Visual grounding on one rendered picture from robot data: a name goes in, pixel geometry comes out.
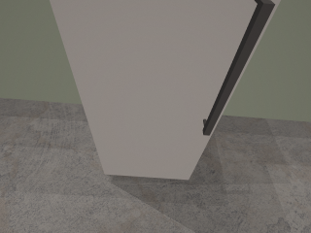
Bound fridge door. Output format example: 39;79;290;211
50;0;281;180

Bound handle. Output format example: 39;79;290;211
202;0;275;136

